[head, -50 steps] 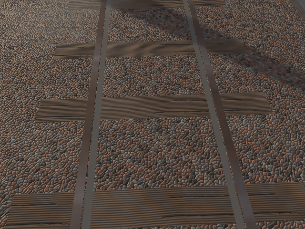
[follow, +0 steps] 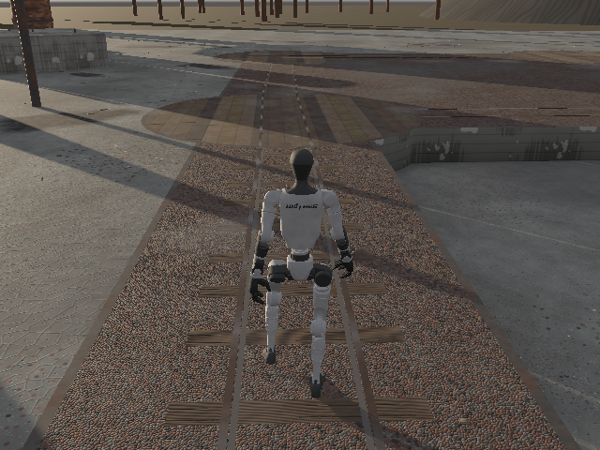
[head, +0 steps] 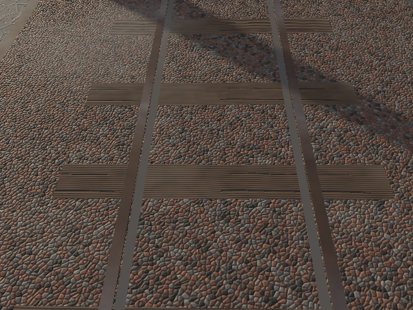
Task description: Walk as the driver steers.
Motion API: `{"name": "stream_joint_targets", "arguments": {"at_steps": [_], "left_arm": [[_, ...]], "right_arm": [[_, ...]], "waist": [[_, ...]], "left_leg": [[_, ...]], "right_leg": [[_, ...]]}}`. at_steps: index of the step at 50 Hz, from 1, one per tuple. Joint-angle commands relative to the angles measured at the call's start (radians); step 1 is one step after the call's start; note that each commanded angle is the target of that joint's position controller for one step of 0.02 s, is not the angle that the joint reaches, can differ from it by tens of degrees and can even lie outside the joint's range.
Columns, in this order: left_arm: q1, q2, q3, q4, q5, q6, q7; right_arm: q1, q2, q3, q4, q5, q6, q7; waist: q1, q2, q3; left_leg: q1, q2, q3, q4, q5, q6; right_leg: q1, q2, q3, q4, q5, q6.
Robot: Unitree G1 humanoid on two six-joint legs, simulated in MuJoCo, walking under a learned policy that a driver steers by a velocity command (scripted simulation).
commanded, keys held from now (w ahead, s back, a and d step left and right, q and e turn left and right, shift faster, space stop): w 0.58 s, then no key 0.42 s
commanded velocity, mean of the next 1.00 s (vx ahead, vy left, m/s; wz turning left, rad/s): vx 0.38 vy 0.00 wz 0.00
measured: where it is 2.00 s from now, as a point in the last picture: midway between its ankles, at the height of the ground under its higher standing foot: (228, 223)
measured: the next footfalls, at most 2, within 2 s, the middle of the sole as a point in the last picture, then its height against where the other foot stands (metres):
left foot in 0.24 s outside the picture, level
right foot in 0.76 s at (255, 280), level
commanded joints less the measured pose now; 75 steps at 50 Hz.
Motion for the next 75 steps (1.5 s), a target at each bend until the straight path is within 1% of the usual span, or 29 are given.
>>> {"name": "stream_joint_targets", "arguments": {"at_steps": [1,7,9,11,12,13,14,15,17,19,22,32,35,38,39,40,41,42,44,48,55,60,64,67,71,72,73,74,75], "left_arm": [[-0.002,0.182,0.029,-0.056,-0.001,-0.006,0.019],[0.071,0.19,0.045,-0.04,-0.021,0.008,0.023],[0.046,0.214,0.055,-0.049,-0.019,0.015,0.023],[0.013,0.219,0.056,-0.062,-0.011,0.03,0.023],[0.01,0.191,0.042,-0.084,-0.001,0.032,0.02],[0.144,0.034,0.001,-0.097,-0.007,0.009,0.006],[0.086,0.096,0.014,-0.09,-0.034,-0.025,-0.002],[-0.021,0.162,0.032,-0.131,-0.059,-0.042,-0.004],[-0.118,0.182,0.044,-0.156,-0.042,-0.044,0.014],[-0.067,0.146,0.051,-0.146,-0.03,-0.011,0.02],[-0.111,0.131,0.053,-0.17,-0.024,0.015,0.025],[-0.456,0.108,0.038,-0.273,-0.013,-0.002,-0.007],[-0.454,0.134,0.041,-0.286,-0.012,-0.011,-0.025],[-0.212,0.235,0.079,-0.211,0.007,-0.022,-0.02],[-0.095,0.309,0.091,-0.188,0.031,-0.022,-0.014],[-0.077,0.299,0.079,-0.177,0.025,-0.007,-0.015],[-0.058,0.236,0.064,-0.18,0.003,0.004,-0.022],[-0.152,0.22,0.058,-0.197,-0.008,0.009,-0.02],[-0.305,0.16,0.034,-0.225,0.006,0.014,-0.01],[-0.354,0.161,0.034,-0.211,0.035,0.023,0.0],[-0.318,0.195,0.042,-0.183,-0.015,0.061,0.021],[-0.351,0.141,0.049,-0.218,-0.024,0.028,0.025],[-0.367,0.123,0.054,-0.217,-0.033,-0.004,-0.002],[-0.401,0.099,0.043,-0.223,-0.028,-0.005,-0.011],[-0.182,0.162,0.069,-0.147,-0.039,0.019,0.002],[-0.061,0.224,0.089,-0.123,-0.037,0.019,0.012],[0.045,0.346,0.115,-0.11,-0.028,0.025,0.015],[0.069,0.315,0.1,-0.099,-0.014,0.012,0.006],[-0.017,0.248,0.078,-0.124,-0.013,0.001,0.002]], "right_arm": [[-0.129,-0.007,0.01,-0.082,-0.002,-0.006,0.011],[-0.268,-0.029,0.021,-0.14,0.008,-0.017,0.046],[-0.215,-0.067,0.006,-0.138,0.007,-0.022,0.052],[0.045,-0.141,-0.035,-0.066,0.008,-0.02,0.045],[0.232,-0.204,-0.056,-0.022,-0.001,-0.016,0.035],[0.327,-0.286,-0.069,0.008,-0.021,-0.013,0.035],[0.311,-0.205,-0.043,0.007,-0.018,-0.014,0.037],[0.209,-0.156,-0.028,-0.004,-0.01,-0.021,0.035],[0.051,-0.087,-0.005,-0.034,-0.025,-0.034,0.039],[0.025,-0.045,0.008,-0.022,-0.037,-0.04,0.046],[0.078,-0.087,0.003,0.003,-0.031,-0.041,0.03],[0.252,-0.122,0.001,0.05,-0.019,-0.011,-0.01],[0.258,-0.131,-0.002,0.065,-0.019,0.011,-0.015],[0.216,-0.132,-0.002,0.053,-0.015,0.02,-0.019],[0.266,-0.085,0.015,0.034,-0.041,0.015,-0.017],[0.431,0.029,0.051,0.073,-0.034,0.007,-0.007],[0.414,-0.058,0.029,0.094,-0.007,0.006,-0.003],[0.301,-0.104,0.016,0.062,0.012,0.012,-0.006],[0.191,-0.097,0.007,0.039,-0.007,0.042,-0.031],[0.229,-0.026,0.018,0.052,-0.02,0.081,-0.054],[0.195,-0.072,0.009,0.064,-0.045,0.097,-0.043],[0.229,-0.167,-0.027,0.087,-0.02,0.037,-0.046],[0.244,-0.105,-0.019,0.087,-0.003,-0.003,-0.036],[0.226,-0.137,-0.029,0.081,-0.003,0.005,-0.026],[0.202,-0.139,-0.03,0.076,0.008,0.01,-0.022],[0.164,-0.088,-0.017,0.058,-0.003,0.004,-0.019],[0.163,-0.003,0.003,0.009,-0.009,-0.019,-0.024],[0.124,-0.056,-0.007,-0.005,-0.001,-0.036,-0.023],[0.104,-0.091,-0.016,-0.011,0.016,-0.046,-0.012]], "waist": [[-0.008,-0.084,0.137],[0.005,-0.094,0.167],[-0.044,-0.124,0.11],[-0.182,-0.149,-0.055],[-0.247,-0.088,-0.184],[-0.161,0.196,-0.361],[-0.186,0.183,-0.385],[-0.167,0.153,-0.215],[-0.098,-0.004,-0.07],[-0.036,0.029,-0.04],[-0.023,0.028,0.024],[-0.121,0.018,0.097],[-0.104,0.055,0.058],[0.016,0.034,-0.086],[0.014,-0.093,-0.242],[-0.041,-0.31,-0.4],[-0.004,-0.21,-0.447],[-0.01,-0.162,-0.301],[-0.055,-0.073,-0.133],[-0.111,-0.154,-0.098],[-0.11,-0.149,-0.015],[-0.114,0.259,0.116],[-0.105,0.121,0.068],[-0.102,0.132,0.049],[0.004,0.087,-0.006],[0.06,-0.034,-0.055],[0.073,-0.334,-0.115],[0.079,-0.29,-0.105],[0.038,-0.208,-0.019]], "left_leg": [[-0.065,-0.009,0.016,-0.203,0.127,-0.02],[-0.026,-0.048,0.029,-0.395,0.134,0.025],[0.089,-0.086,0.051,-0.418,0.072,0.057],[0.437,-0.16,0.099,-0.413,0.038,0.104],[0.76,-0.019,-0.067,-0.38,0.01,0.158],[1.089,0.246,-0.61,-0.525,-0.257,0.328],[1.087,0.262,-0.803,-0.681,-0.333,0.319],[0.959,0.233,-0.642,-0.687,-0.286,0.263],[0.63,0.165,-0.382,-0.724,-0.066,0.21],[0.481,0.112,-0.266,-0.777,-0.012,0.196],[0.413,0.097,-0.189,-0.846,0.005,0.216],[0.548,0.048,-0.018,-0.799,0.247,0.15],[0.648,0.082,-0.026,-0.68,0.413,0.123],[0.656,0.007,0.002,-0.387,0.534,0.046],[0.449,-0.065,0.034,-0.116,0.187,-0.002],[0.186,-0.188,0.0,0.209,-0.564,-0.06],[0.16,-0.165,-0.133,0.304,-0.603,-0.06],[0.085,-0.123,-0.103,0.32,-0.55,-0.06],[0.13,-0.047,-0.072,0.208,-0.422,-0.07],[0.364,-0.047,-0.028,-0.103,-0.345,-0.071],[0.501,-0.083,0.034,-0.416,-0.234,0.001],[0.44,0.174,-0.413,-0.827,-0.598,0.164],[0.629,0.17,-0.346,-0.77,-0.326,0.148],[0.506,0.104,-0.213,-0.754,-0.23,0.127],[0.298,0.057,-0.144,-0.607,-0.173,0.084],[0.184,-0.011,-0.051,-0.355,-0.119,0.03],[-0.084,-0.119,0.073,-0.016,-0.296,-0.028],[-0.196,-0.099,-0.033,0.211,-0.437,-0.02],[-0.278,-0.038,-0.07,0.295,-0.359,0.012]], "right_leg": [[-0.079,-0.246,0.148,-0.151,0.266,-0.133],[0.066,-0.3,0.103,-0.106,0.332,-0.117],[0.119,-0.313,0.088,-0.012,0.579,-0.097],[0.078,-0.261,0.037,0.297,0.867,-0.057],[-0.152,-0.214,0.014,0.601,0.641,-0.024],[-0.53,-0.005,0.048,1.005,-0.058,0.04],[-0.645,0.004,0.21,1.157,-0.289,0.021],[-0.741,-0.056,0.195,1.198,-0.24,0.002],[-0.657,-0.158,0.156,1.085,-0.075,-0.011],[-0.545,-0.2,0.164,1.001,-0.027,-0.019],[-0.586,-0.219,0.145,0.879,0.025,0.003],[-0.604,-0.127,0.055,0.335,0.389,0.044],[-0.549,-0.097,0.064,0.273,0.324,0.013],[-0.224,-0.068,0.05,0.176,0.516,-0.047],[0.098,-0.256,0.221,0.295,0.959,-0.118],[0.371,-0.487,0.505,0.297,1.133,-0.309],[0.313,-0.449,0.549,0.234,0.892,-0.305],[0.18,-0.406,0.45,0.187,0.72,-0.258],[-0.115,-0.336,0.335,0.094,0.505,-0.201],[-0.345,-0.252,0.201,0.021,0.393,-0.177],[-0.455,-0.191,0.219,-0.04,-0.437,-0.056],[-0.55,-0.001,0.008,0.49,-0.143,0.007],[-0.703,-0.087,0.075,0.551,-0.138,-0.017],[-0.46,-0.045,-0.003,0.359,-0.075,0.002],[-0.043,-0.023,-0.006,0.222,0.05,-0.01],[0.113,-0.158,0.176,0.153,-0.018,-0.057],[0.297,-0.39,0.559,0.021,-0.132,-0.185],[0.259,-0.467,0.754,-0.03,-0.251,-0.265],[0.206,-0.436,0.671,-0.03,-0.279,-0.24]]}}
Velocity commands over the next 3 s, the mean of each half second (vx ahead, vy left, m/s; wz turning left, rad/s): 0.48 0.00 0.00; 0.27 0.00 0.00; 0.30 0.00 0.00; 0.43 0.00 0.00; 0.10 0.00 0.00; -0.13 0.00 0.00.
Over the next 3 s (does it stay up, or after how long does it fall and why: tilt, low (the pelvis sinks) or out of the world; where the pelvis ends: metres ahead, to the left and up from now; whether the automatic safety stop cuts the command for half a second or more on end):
stays up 0.90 0.09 -0.01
